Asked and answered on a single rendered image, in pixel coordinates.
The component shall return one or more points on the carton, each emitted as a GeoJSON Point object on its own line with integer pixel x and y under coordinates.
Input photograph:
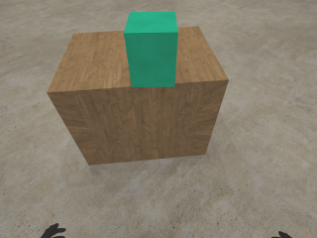
{"type": "Point", "coordinates": [151, 45]}

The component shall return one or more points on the left robot hand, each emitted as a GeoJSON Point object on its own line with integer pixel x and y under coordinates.
{"type": "Point", "coordinates": [52, 230]}

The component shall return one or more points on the pedestal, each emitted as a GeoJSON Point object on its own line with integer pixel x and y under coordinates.
{"type": "Point", "coordinates": [112, 122]}

